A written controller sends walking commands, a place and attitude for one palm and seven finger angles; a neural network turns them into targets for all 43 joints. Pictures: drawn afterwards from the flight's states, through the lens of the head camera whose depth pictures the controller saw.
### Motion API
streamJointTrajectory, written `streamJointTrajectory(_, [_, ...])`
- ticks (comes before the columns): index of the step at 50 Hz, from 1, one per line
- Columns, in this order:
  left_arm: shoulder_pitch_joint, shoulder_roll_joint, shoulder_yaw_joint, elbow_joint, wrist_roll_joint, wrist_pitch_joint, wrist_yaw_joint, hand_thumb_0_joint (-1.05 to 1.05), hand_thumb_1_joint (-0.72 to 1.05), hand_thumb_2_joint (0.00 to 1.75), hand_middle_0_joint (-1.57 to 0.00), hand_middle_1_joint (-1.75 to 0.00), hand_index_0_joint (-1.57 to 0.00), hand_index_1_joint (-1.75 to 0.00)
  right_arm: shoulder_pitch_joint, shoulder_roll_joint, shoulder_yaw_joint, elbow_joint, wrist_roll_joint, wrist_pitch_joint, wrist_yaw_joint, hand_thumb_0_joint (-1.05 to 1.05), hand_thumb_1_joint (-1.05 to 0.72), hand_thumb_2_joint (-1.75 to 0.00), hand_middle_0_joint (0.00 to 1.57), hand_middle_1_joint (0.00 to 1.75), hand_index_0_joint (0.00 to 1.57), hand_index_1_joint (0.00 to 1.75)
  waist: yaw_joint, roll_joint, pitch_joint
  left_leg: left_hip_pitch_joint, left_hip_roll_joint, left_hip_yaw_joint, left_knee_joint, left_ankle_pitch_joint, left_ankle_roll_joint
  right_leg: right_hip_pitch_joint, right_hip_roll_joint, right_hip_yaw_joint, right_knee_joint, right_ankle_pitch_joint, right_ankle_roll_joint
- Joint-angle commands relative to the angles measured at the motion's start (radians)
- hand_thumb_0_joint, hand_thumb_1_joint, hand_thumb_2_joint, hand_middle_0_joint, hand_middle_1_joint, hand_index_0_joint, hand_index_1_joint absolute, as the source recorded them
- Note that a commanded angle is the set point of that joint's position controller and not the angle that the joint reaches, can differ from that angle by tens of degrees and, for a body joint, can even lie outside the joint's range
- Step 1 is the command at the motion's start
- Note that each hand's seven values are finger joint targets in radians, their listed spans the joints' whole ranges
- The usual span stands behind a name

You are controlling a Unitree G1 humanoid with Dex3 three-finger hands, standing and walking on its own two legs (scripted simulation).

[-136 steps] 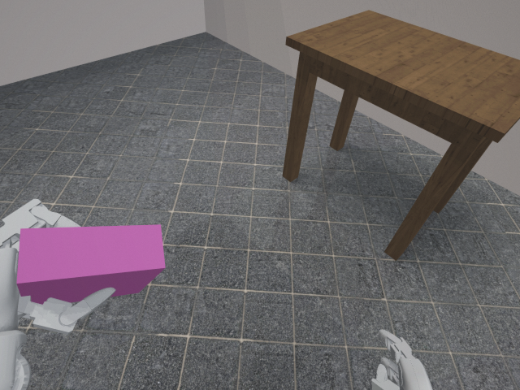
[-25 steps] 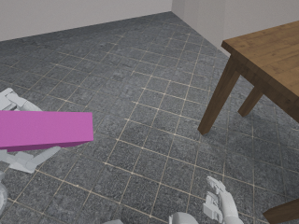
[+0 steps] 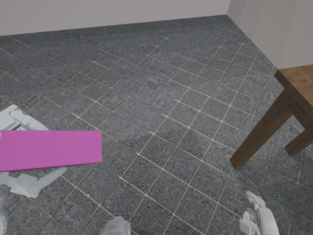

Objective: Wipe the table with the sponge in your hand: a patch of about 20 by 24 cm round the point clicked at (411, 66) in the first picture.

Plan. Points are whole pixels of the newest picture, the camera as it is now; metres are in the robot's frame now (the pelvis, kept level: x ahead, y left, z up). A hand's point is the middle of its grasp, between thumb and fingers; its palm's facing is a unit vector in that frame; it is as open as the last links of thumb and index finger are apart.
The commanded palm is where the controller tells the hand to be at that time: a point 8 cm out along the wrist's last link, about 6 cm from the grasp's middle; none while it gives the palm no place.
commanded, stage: walk to a spot facing it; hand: left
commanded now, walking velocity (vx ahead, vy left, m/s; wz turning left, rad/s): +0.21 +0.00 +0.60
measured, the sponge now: (65, 151) +0.24 +0.17 +0.16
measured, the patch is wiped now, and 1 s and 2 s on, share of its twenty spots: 0.00 0.00 0.00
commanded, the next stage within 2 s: none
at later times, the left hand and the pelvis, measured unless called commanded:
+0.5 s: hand (10, 160) +0.21 +0.24 +0.19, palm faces +0.63 -0.60 -0.49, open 9.6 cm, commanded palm +0.15 +0.27 +0.18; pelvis +0.08 -0.04 -0.01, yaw +16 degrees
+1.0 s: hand out of the picture +0.10 +0.27 +0.18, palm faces +0.74 -0.49 -0.46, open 9.6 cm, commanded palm +0.02 +0.27 +0.18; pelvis +0.04 -0.05 +0.00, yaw +33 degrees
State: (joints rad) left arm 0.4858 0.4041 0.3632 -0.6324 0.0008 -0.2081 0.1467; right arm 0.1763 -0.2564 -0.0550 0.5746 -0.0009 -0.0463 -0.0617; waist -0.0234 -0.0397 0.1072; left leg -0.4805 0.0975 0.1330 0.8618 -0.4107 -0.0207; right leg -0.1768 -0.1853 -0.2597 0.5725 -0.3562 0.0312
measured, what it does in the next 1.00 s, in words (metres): steps on the spot, turning left: left foot, then right foot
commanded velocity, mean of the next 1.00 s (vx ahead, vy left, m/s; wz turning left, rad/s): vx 0.08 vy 0.00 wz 0.60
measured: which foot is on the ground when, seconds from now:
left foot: up 0.00-0.06, down 0.08-0.42, up 0.44-0.82, down 0.84-1.00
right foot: down 0.00-0.08, up 0.10-0.40, down 0.42-0.84, up 0.86-1.00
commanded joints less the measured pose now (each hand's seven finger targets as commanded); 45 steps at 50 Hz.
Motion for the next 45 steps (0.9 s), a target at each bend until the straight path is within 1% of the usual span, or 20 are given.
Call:
streamJointTrajectory(1, [0.047, 0.149, 0.201, -0.165, -0.048, -0.045, 0.067, 0.0, 0.1, 1.3, -1.2, -1.6, -1.2, -1.6, -0.03, -0.012, -0.01, -0.176, 0.001, -0.027, 0.002, 0.0, -0.9, -0.9, 0.2, 0.3, 0.2, 0.3, 0.026, -0.093, -0.251, 0.169, -0.104, 0.152, -0.295, 0.148, -0.01, 0.104, -0.152, 0.032, 0.068, 0.674, -0.09])
streamJointTrajectory(2, [0.031, 0.142, 0.192, -0.17, -0.053, -0.047, 0.068, 0.0, 0.1, 1.3, -1.2, -1.6, -1.2, -1.6, -0.006, -0.023, -0.022, -0.178, 0.003, -0.022, -0.003, 0.0, -0.9, -0.9, 0.2, 0.3, 0.2, 0.3, -0.007, -0.032, -0.304, 0.316, -0.123, 0.151, -0.371, 0.225, 0.001, 0.042, -0.124, 0.005, 0.247, 0.664, -0.052])
streamJointTrajectory(3, [0.026, 0.136, 0.186, -0.178, -0.054, -0.062, 0.068, 0.0, 0.1, 1.3, -1.2, -1.6, -1.2, -1.6, -0.002, -0.04, -0.029, -0.182, 0.007, -0.021, -0.007, 0.0, -0.9, -0.9, 0.2, 0.3, 0.2, 0.3, -0.024, 0.138, -0.341, 0.509, -0.035, -0.002, -0.401, 0.315, 0.06, -0.138, -0.064, 0.005, 0.476, 0.42, -0.003])
streamJointTrajectory(4, [0.058, 0.099, 0.152, -0.187, -0.064, -0.078, 0.06, 0.0, 0.1, 1.3, -1.2, -1.6, -1.2, -1.6, -0.013, -0.068, -0.038, -0.187, 0.006, -0.03, -0.004, 0.0, -0.9, -0.9, 0.2, 0.3, 0.2, 0.3, -0.009, 0.418, -0.335, 0.614, 0.263, -0.47, -0.422, 0.733, 0.225, -0.399, 0.091, 0.058, 0.715, -0.229, 0.054])
streamJointTrajectory(5, [0.009, 0.162, 0.19, -0.189, -0.042, -0.091, 0.056, 0.0, 0.1, 1.3, -1.2, -1.6, -1.2, -1.6, -0.001, -0.064, -0.025, -0.182, 0.009, -0.047, 0.015, 0.0, -0.9, -0.9, 0.2, 0.3, 0.2, 0.3, -0.004, 0.352, -0.324, 0.631, 0.382, -0.704, -0.444, 0.897, 0.334, -0.517, 0.109, 0.187, 0.817, -0.369, 0.031])
streamJointTrajectory(6, [-0.036, 0.184, 0.188, -0.119, -0.031, -0.076, 0.025, 0.0, 0.1, 1.3, -1.2, -1.6, -1.2, -1.6, -0.011, -0.09, -0.03, -0.157, 0.013, -0.05, 0.03, 0.0, -0.9, -0.9, 0.2, 0.3, 0.2, 0.3, -0.006, 0.213, -0.258, 0.539, 0.364, -0.645, -0.453, 0.742, 0.312, -0.555, 0.054, 0.26, 0.801, -0.29, 0.023])
streamJointTrajectory(7, [-0.056, 0.167, 0.186, -0.142, -0.038, -0.069, 0.014, 0.0, 0.1, 1.3, -1.2, -1.6, -1.2, -1.6, -0.029, -0.09, -0.043, -0.154, 0.02, -0.046, 0.024, 0.0, -0.9, -0.9, 0.2, 0.3, 0.2, 0.3, -0.006, 0.205, -0.233, 0.482, 0.329, -0.582, -0.456, 0.651, 0.309, -0.559, 0.04, 0.262, 0.77, -0.265, 0.038])
streamJointTrajectory(11, [-0.022, 0.149, 0.162, -0.303, -0.048, -0.076, 0.011, 0.0, 0.1, 1.3, -1.2, -1.6, -1.2, -1.6, -0.046, -0.058, -0.023, -0.146, 0.023, -0.074, 0.028, 0.0, -0.9, -0.9, 0.2, 0.3, 0.2, 0.3, 0.024, 0.339, -0.23, 0.285, 0.177, -0.332, -0.493, 0.447, 0.216, -0.353, 0.069, 0.195, 0.475, -0.102, 0.051])
streamJointTrajectory(17, [0.022, 0.124, 0.159, -0.204, -0.058, -0.036, 0.011, 0.0, 0.1, 1.3, -1.2, -1.6, -1.2, -1.6, -0.034, -0.045, 0.002, -0.129, 0.017, -0.105, 0.018, 0.0, -0.9, -0.9, 0.2, 0.3, 0.2, 0.3, 0.035, 0.318, -0.232, 0.176, 0.148, -0.292, -0.461, 0.348, 0.171, -0.089, 0.162, 0.105, 0.122, -0.01, 0.063])
streamJointTrajectory(19, [-0.012, 0.111, 0.154, -0.122, -0.053, -0.012, 0.011, 0.0, 0.1, 1.3, -1.2, -1.6, -1.2, -1.6, -0.033, -0.036, 0.008, -0.123, 0.022, -0.098, 0.009, 0.0, -0.9, -0.9, 0.2, 0.3, 0.2, 0.3, 0.045, 0.208, -0.228, 0.139, 0.1, -0.246, -0.346, 0.246, 0.115, 0.013, 0.164, 0.102, -0.072, 0.062, 0.059])
streamJointTrajectory(20, [-0.056, 0.114, 0.138, -0.086, -0.043, -0.001, 0.01, 0.0, 0.1, 1.3, -1.2, -1.6, -1.2, -1.6, -0.033, -0.017, 0.014, -0.118, 0.027, -0.095, 0.004, 0.0, -0.9, -0.9, 0.2, 0.3, 0.2, 0.3, 0.044, 0.043, -0.222, 0.067, 0.032, -0.194, -0.198, 0.087, 0.072, 0.069, 0.054, 0.205, -0.213, 0.116, 0.028])
streamJointTrajectory(21, [-0.081, 0.176, 0.162, -0.025, -0.033, 0.018, 0.02, 0.0, 0.1, 1.3, -1.2, -1.6, -1.2, -1.6, -0.031, 0.005, 0.015, -0.126, 0.022, -0.086, -0.003, 0.0, -0.9, -0.9, 0.2, 0.3, 0.2, 0.3, 0.038, -0.316, -0.192, -0.144, -0.114, -0.068, 0.121, -0.198, -0.002, 0.126, -0.216, 0.582, -0.3, 0.197, -0.083])
streamJointTrajectory(22, [-0.129, 0.185, 0.162, 0.015, -0.052, 0.033, 0.027, 0.0, 0.1, 1.3, -1.2, -1.6, -1.2, -1.6, -0.06, -0.036, 0.013, -0.114, 0.007, -0.092, -0.01, 0.0, -0.9, -0.9, 0.2, 0.3, 0.2, 0.3, 0.047, -0.293, -0.187, -0.167, -0.106, -0.149, 0.377, -0.204, -0.013, 0.061, -0.341, 0.657, -0.318, 0.285, -0.151])
streamJointTrajectory(26, [-0.147, 0.123, 0.081, 0.069, -0.032, 0.015, 0.006, 0.0, 0.1, 1.3, -1.2, -1.6, -1.2, -1.6, -0.105, -0.028, 0.027, -0.078, 0.002, -0.064, -0.015, 0.0, -0.9, -0.9, 0.2, 0.3, 0.2, 0.3, 0.026, -0.147, -0.111, -0.137, -0.038, -0.141, 0.52, 0.011, -0.052, -0.04, -0.199, 0.312, -0.277, 0.292, -0.111])
streamJointTrajectory(29, [-0.194, 0.143, 0.071, -0.027, -0.031, -0.002, 0.012, 0.0, 0.1, 1.3, -1.2, -1.6, -1.2, -1.6, -0.135, -0.033, 0.025, -0.088, 0.001, -0.056, -0.029, 0.0, -0.9, -0.9, 0.2, 0.3, 0.2, 0.3, 0.024, -0.124, -0.117, -0.058, -0.03, -0.094, 0.365, 0.021, -0.052, -0.039, -0.175, 0.164, -0.287, 0.278, -0.1])
streamJointTrajectory(36, [-0.043, 0.199, 0.177, -0.25, -0.05, -0.016, 0.056, 0.0, 0.1, 1.3, -1.2, -1.6, -1.2, -1.6, -0.096, -0.034, 0.002, -0.173, -0.015, -0.057, -0.035, 0.0, -0.9, -0.9, 0.2, 0.3, 0.2, 0.3, 0.073, -0.112, -0.25, 0.069, -0.015, -0.024, -0.102, -0.076, -0.02, 0.103, -0.243, 0.187, -0.2, 0.416, -0.158])
streamJointTrajectory(40, [-0.013, 0.151, 0.166, -0.241, -0.072, -0.014, 0.053, 0.0, 0.1, 1.3, -1.2, -1.6, -1.2, -1.6, -0.024, -0.045, -0.004, -0.18, -0.012, -0.032, -0.029, 0.0, -0.9, -0.9, 0.2, 0.3, 0.2, 0.3, -0.003, 0.056, -0.314, 0.295, -0.06, -0.028, -0.43, 0.191, -0.008, 0.022, -0.147, 0.087, 0.126, 0.407, -0.051])
streamJointTrajectory(42, [-0.026, 0.163, 0.152, -0.288, -0.07, -0.06, 0.035, 0.0, 0.1, 1.3, -1.2, -1.6, -1.2, -1.6, -0.028, -0.102, -0.021, -0.188, -0.01, -0.056, -0.016, 0.0, -0.9, -0.9, 0.2, 0.3, 0.2, 0.3, 0.01, 0.49, -0.239, 0.443, 0.306, -0.558, -0.503, 1.003, 0.193, -0.4, 0.092, 0.094, 0.508, -0.31, 0.056])
streamJointTrajectory(43, [-0.017, 0.189, 0.179, -0.24, -0.034, -0.075, 0.018, 0.0, 0.1, 1.3, -1.2, -1.6, -1.2, -1.6, -0.002, -0.087, -0.024, -0.16, -0.006, -0.072, 0.006, 0.0, -0.9, -0.9, 0.2, 0.3, 0.2, 0.3, 0.015, 0.389, -0.221, 0.473, 0.335, -0.585, -0.46, 1.086, 0.245, -0.497, 0.088, 0.18, 0.595, -0.355, 0.036])
streamJointTrajectory(45, [-0.029, 0.173, 0.161, -0.231, -0.028, -0.07, -0.007, 0.0, 0.1, 1.3, -1.2, -1.6, -1.2, -1.6, -0.031, -0.087, -0.031, -0.149, 0.007, -0.089, 0.023, 0.0, -0.9, -0.9, 0.2, 0.3, 0.2, 0.3, 0.005, 0.298, -0.221, 0.438, 0.259, -0.502, -0.419, 0.872, 0.238, -0.525, 0.066, 0.229, 0.603, -0.224, 0.046])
